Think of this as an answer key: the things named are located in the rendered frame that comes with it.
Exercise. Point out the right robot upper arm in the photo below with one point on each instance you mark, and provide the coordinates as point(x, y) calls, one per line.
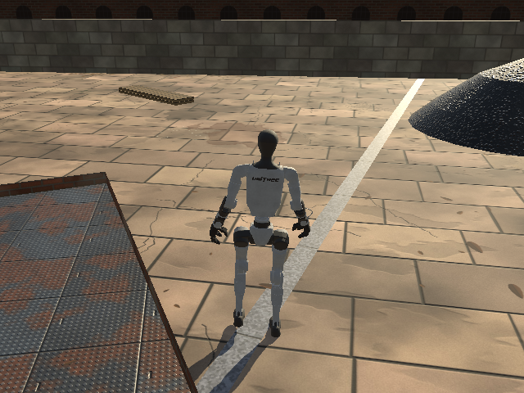
point(291, 175)

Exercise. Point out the robot torso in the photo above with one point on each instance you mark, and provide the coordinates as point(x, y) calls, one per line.
point(263, 197)

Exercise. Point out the left robot forearm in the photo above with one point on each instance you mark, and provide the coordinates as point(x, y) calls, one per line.
point(221, 215)

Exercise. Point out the left robot hand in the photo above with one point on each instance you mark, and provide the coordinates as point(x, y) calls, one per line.
point(214, 231)

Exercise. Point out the right robot forearm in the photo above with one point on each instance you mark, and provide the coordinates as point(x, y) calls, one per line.
point(301, 215)

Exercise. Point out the left robot upper arm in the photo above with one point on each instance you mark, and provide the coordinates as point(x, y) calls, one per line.
point(239, 172)

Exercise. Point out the right robot foot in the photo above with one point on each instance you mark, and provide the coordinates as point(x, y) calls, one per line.
point(275, 330)

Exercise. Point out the right robot hand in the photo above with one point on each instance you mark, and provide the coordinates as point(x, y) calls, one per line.
point(299, 227)

